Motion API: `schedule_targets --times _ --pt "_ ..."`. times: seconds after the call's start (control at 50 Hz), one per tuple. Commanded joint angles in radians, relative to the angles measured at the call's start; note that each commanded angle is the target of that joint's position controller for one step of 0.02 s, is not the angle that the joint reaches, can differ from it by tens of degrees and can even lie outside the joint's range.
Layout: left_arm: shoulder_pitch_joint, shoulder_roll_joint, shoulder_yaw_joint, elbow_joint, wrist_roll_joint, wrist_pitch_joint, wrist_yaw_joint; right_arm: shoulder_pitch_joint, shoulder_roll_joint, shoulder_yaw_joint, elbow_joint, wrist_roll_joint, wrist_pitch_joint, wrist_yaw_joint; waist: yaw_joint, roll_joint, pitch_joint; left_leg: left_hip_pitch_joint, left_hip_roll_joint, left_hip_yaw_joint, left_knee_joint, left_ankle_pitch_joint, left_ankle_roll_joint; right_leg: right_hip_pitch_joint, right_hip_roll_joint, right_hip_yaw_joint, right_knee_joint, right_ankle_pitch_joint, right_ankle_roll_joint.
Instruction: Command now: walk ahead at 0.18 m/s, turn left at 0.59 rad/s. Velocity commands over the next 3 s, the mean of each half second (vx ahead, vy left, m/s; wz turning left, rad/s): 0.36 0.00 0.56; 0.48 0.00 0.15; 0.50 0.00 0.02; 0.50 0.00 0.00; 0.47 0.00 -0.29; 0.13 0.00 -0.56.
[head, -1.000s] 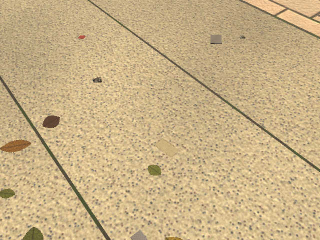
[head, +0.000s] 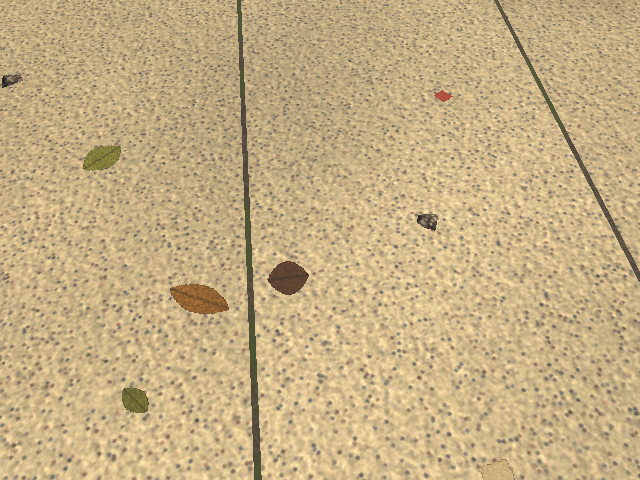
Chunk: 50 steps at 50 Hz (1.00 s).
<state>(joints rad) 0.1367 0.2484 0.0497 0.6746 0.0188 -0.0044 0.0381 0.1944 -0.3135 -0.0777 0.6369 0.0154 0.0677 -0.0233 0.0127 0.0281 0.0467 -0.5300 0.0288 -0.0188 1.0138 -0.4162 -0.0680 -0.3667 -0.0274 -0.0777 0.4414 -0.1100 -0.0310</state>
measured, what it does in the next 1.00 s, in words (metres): walks ahead, turning left: left foot, then right foot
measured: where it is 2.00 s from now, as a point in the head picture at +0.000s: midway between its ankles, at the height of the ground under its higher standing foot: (217, 267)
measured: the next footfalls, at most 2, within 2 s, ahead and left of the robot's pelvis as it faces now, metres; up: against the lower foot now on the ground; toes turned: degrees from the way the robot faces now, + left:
left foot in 0.16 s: +0.04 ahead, +0.13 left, +0.00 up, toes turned +8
right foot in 0.58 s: +0.37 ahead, -0.03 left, +0.00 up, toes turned +18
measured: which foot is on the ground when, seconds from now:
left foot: up 0.00-0.14, down 0.16-0.60, up 0.62-1.00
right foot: down 0.00-0.14, up 0.16-0.56, down 0.58-1.00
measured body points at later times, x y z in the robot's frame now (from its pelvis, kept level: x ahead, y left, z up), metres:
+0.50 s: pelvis +0.14 +0.04 +0.01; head +0.16 +0.08 +0.45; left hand +0.31 +0.34 -0.08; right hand +0.21 -0.24 -0.09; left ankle +0.00 +0.12 -0.74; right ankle +0.33 -0.07 -0.70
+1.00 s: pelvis +0.40 +0.11 +0.00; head +0.44 +0.13 +0.45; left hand +0.31 +0.37 -0.13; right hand +0.70 -0.03 -0.07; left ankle +0.53 +0.30 -0.71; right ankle +0.34 -0.04 -0.74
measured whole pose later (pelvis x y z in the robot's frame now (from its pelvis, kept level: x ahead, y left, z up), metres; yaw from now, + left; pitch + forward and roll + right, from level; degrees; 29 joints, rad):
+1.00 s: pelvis +0.40 +0.11 +0.00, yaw +19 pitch +2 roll -2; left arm 0.37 0.29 0.06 0.87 -0.03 -0.07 -0.02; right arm 0.07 -0.26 -0.03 0.64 0.02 -0.07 0.03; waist 0.11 0.03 0.03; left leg -0.62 0.08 -0.03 0.58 0.00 0.01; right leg 0.03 0.04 -0.02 0.24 -0.30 -0.01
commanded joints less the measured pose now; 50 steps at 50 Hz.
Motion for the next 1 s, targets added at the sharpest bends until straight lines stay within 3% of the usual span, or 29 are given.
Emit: schedule_targets --times 0.02,0.06,0.1,0.12,0.14,0.16,0.18,0.2,0.22,0.26,0.28,0.38,0.48,0.54,0.56,0.58,0.6,0.62,0.64,0.66,0.68,0.7,0.72,0.74,0.8,0.84,0.88,0.94,1.0 --pt "-0.036 0.208 0.066 -0.059 -0.021 -0.011 -0.001 0.037 -0.063 -0.014 -0.067 -0.003 -0.017 0.018 -0.009 -0.200 -0.183 0.116 0.018 0.046 -0.137 0.029 0.035 0.104 -0.255 0.197 -0.224 -0.214 -0.187" --pt "-0.033 0.223 0.074 -0.046 -0.034 -0.015 -0.010 0.057 -0.080 -0.022 -0.052 -0.003 -0.021 0.029 -0.017 -0.201 -0.164 0.185 0.008 0.077 -0.232 0.033 0.072 0.079 -0.270 0.183 -0.240 -0.315 -0.168" --pt "-0.045 0.222 0.075 -0.034 -0.050 -0.015 -0.018 0.115 -0.076 -0.027 -0.018 -0.001 -0.024 0.037 -0.054 -0.179 -0.144 0.290 -0.009 0.115 -0.387 0.085 0.116 0.041 -0.267 0.148 -0.216 -0.409 -0.133" --pt "-0.048 0.203 0.071 -0.026 -0.051 -0.013 -0.018 0.172 -0.069 -0.030 0.018 -0.001 -0.027 0.038 -0.076 -0.156 -0.135 0.373 -0.035 0.139 -0.461 0.097 0.139 -0.004 -0.240 0.109 -0.167 -0.456 -0.106" --pt "-0.052 0.161 0.062 -0.021 -0.045 -0.012 -0.020 0.254 -0.074 -0.037 0.061 0.001 -0.032 0.035 -0.100 -0.084 -0.110 0.461 -0.046 0.107 -0.539 0.047 0.168 -0.081 -0.185 0.037 -0.025 -0.498 -0.060" --pt "-0.077 0.077 0.039 -0.034 -0.030 -0.015 -0.034 0.334 -0.128 -0.052 0.077 0.003 -0.040 0.022 -0.120 0.135 -0.071 0.564 0.153 -0.226 -0.688 -0.162 0.255 -0.301 -0.081 -0.080 0.355 -0.489 0.022" --pt "-0.121 0.075 0.038 -0.095 -0.028 -0.040 -0.042 0.297 -0.258 -0.067 0.026 -0.006 -0.062 0.023 -0.095 0.243 0.001 0.562 0.335 -0.685 -0.824 -0.349 0.411 -0.595 0.046 0.028 0.536 -0.497 0.047" --pt "-0.192 0.148 0.053 -0.113 -0.052 -0.069 -0.047 0.237 -0.211 -0.059 0.007 -0.032 -0.089 0.022 -0.108 0.165 0.038 0.508 0.349 -0.722 -0.913 -0.424 0.428 -0.636 -0.004 0.149 0.603 -0.399 0.023" --pt "-0.166 0.185 0.066 -0.097 -0.058 -0.085 -0.051 0.176 -0.166 -0.040 0.001 -0.029 -0.110 0.017 -0.059 0.145 0.062 0.496 0.318 -0.635 -0.900 -0.315 0.380 -0.629 -0.030 0.165 0.585 -0.268 0.012" --pt "-0.123 0.177 0.068 -0.051 -0.015 -0.096 -0.048 0.150 -0.114 -0.022 0.002 -0.010 -0.115 0.009 -0.037 0.110 0.026 0.487 0.231 -0.449 -0.859 -0.075 0.308 -0.534 -0.045 0.150 0.506 -0.115 0.036" --pt "-0.125 0.162 0.066 -0.043 -0.008 -0.098 -0.052 0.164 -0.104 -0.017 0.003 -0.011 -0.116 0.004 -0.037 0.102 0.008 0.474 0.197 -0.390 -0.856 0.012 0.291 -0.478 -0.032 0.139 0.480 -0.043 0.049" --pt "-0.213 0.095 0.039 -0.049 -0.026 -0.102 -0.069 0.246 -0.122 -0.027 0.030 -0.004 -0.117 -0.011 -0.075 0.105 0.001 0.419 0.130 -0.257 -0.823 0.218 0.258 -0.303 0.030 0.112 0.223 0.129 0.081" --pt "-0.282 0.099 0.027 -0.067 -0.038 -0.114 -0.094 0.301 -0.123 -0.029 0.070 0.010 -0.110 -0.008 -0.116 0.124 0.033 0.450 0.165 -0.278 -0.783 0.258 0.257 -0.217 0.030 0.099 0.077 0.113 0.061" --pt "-0.217 0.136 0.039 -0.055 -0.037 -0.122 -0.093 0.282 -0.138 -0.036 0.079 0.008 -0.102 -0.007 -0.076 0.153 0.020 0.503 0.196 -0.303 -0.717 0.435 0.240 -0.129 0.036 0.079 0.038 0.026 0.015" --pt "-0.141 0.156 0.051 -0.034 -0.031 -0.124 -0.086 0.264 -0.132 -0.033 0.075 0.007 -0.100 -0.007 -0.032 0.149 -0.025 0.506 0.169 -0.277 -0.633 0.602 0.223 -0.020 0.058 0.055 0.003 0.026 -0.012" --pt "-0.013 0.192 0.067 -0.002 -0.024 -0.125 -0.079 0.255 -0.107 -0.024 0.069 0.000 -0.101 -0.005 0.027 0.125 -0.126 0.459 0.116 -0.226 -0.466 0.717 0.194 0.184 0.031 0.072 0.011 0.050 -0.053" --pt "0.180 0.254 0.078 0.022 -0.007 -0.125 -0.074 0.242 -0.060 -0.003 0.039 -0.020 -0.102 -0.007 0.104 0.003 -0.304 0.268 0.050 -0.181 -0.159 0.520 0.157 0.502 -0.149 0.278 0.062 0.054 -0.131" --pt "0.272 0.311 0.095 0.073 -0.005 -0.115 -0.084 0.379 0.025 0.018 0.030 0.008 -0.119 -0.006 0.040 -0.377 -0.427 -0.092 -0.112 -0.126 0.176 -0.104 0.087 0.784 -0.350 0.767 -0.075 -0.213 -0.277" --pt "0.248 0.206 0.066 0.070 -0.033 -0.115 -0.086 0.327 -0.073 0.001 0.051 0.026 -0.131 -0.004 0.070 -0.273 -0.324 -0.214 -0.069 -0.197 0.291 -0.143 0.088 0.729 -0.342 0.823 -0.155 -0.361 -0.255" --pt "0.191 0.163 0.053 0.067 -0.036 -0.109 -0.078 0.209 -0.114 -0.010 0.032 0.031 -0.138 0.002 0.078 -0.185 -0.184 -0.259 -0.026 -0.168 0.301 -0.059 0.096 0.603 -0.310 0.655 -0.158 -0.313 -0.221" --pt "0.139 0.154 0.046 0.060 -0.025 -0.102 -0.072 0.145 -0.103 -0.005 0.021 0.018 -0.144 0.002 0.054 -0.095 -0.122 -0.226 0.020 -0.126 0.267 0.019 0.098 0.479 -0.271 0.547 -0.171 -0.200 -0.205" --pt "0.107 0.133 0.039 0.061 -0.017 -0.098 -0.070 0.103 -0.093 -0.007 0.011 0.001 -0.148 0.005 0.034 -0.073 -0.073 -0.205 0.050 -0.104 0.210 0.068 0.096 0.383 -0.236 0.478 -0.196 -0.108 -0.204" --pt "0.090 0.121 0.032 0.061 -0.007 -0.100 -0.067 0.110 -0.079 -0.007 0.010 -0.002 -0.147 0.010 0.006 -0.099 -0.067 -0.157 0.075 -0.100 0.175 0.100 0.095 0.324 -0.213 0.431 -0.219 -0.053 -0.201" --pt "0.086 0.115 0.031 0.065 -0.009 -0.102 -0.065 0.122 -0.060 -0.004 0.014 0.001 -0.144 0.013 -0.006 -0.119 -0.066 -0.132 0.082 -0.090 0.144 0.109 0.090 0.293 -0.199 0.401 -0.242 -0.017 -0.208" --pt "0.100 0.145 0.036 0.088 -0.028 -0.109 -0.057 0.064 -0.019 0.013 -0.011 -0.009 -0.137 0.016 -0.012 -0.110 -0.023 -0.154 0.099 -0.051 0.001 0.139 0.063 0.228 -0.200 0.314 -0.297 0.085 -0.228" --pt "0.108 0.169 0.041 0.095 -0.032 -0.104 -0.052 0.000 -0.004 0.024 -0.028 -0.015 -0.143 0.022 0.003 -0.096 -0.011 -0.136 0.099 -0.031 -0.137 0.257 0.055 0.211 -0.177 0.246 -0.311 0.129 -0.214" --pt "0.124 0.184 0.042 0.103 -0.037 -0.097 -0.050 -0.066 0.006 0.032 -0.041 -0.010 -0.151 0.032 0.026 -0.092 -0.002 -0.078 0.076 -0.006 -0.284 0.380 0.057 0.190 -0.147 0.183 -0.310 0.150 -0.187" --pt "0.192 0.206 0.045 0.131 -0.049 -0.088 -0.050 -0.152 -0.008 0.030 -0.065 0.002 -0.155 0.045 0.059 -0.091 0.006 -0.026 0.048 0.005 -0.402 0.469 0.064 0.231 -0.170 0.176 -0.296 0.135 -0.167" --pt "0.218 0.224 0.050 0.153 -0.053 -0.071 -0.047 -0.185 -0.037 0.020 -0.087 0.003 -0.157 0.056 0.047 -0.092 0.014 -0.021 0.032 0.001 -0.469 0.405 0.100 0.334 -0.218 0.187 -0.243 0.184 -0.141"
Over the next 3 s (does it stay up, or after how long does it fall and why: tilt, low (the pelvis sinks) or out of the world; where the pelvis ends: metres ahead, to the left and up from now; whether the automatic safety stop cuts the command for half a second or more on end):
stays up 1.31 0.39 0.00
